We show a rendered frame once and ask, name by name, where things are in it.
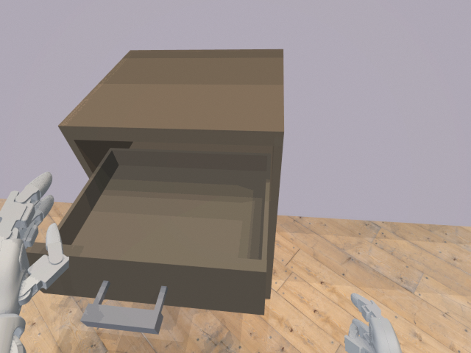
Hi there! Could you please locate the robot left forearm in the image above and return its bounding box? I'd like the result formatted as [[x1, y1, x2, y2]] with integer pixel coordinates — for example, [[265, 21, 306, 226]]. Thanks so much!
[[0, 314, 26, 353]]

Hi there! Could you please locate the drawer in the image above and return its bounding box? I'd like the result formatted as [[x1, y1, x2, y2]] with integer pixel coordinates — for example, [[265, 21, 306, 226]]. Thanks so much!
[[26, 148, 271, 315]]

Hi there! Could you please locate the cabinet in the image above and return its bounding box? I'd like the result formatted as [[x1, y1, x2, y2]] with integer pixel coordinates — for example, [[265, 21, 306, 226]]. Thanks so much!
[[58, 49, 284, 299]]

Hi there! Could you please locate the robot right hand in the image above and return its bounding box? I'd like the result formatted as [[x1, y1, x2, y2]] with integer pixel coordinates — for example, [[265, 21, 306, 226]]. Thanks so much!
[[344, 293, 402, 353]]

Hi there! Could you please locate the robot left hand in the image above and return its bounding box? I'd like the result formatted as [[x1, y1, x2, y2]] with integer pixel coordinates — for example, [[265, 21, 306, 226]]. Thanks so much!
[[0, 171, 69, 315]]

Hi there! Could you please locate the handle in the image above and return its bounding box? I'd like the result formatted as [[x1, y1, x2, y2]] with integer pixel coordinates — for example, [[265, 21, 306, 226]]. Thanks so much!
[[80, 281, 168, 335]]

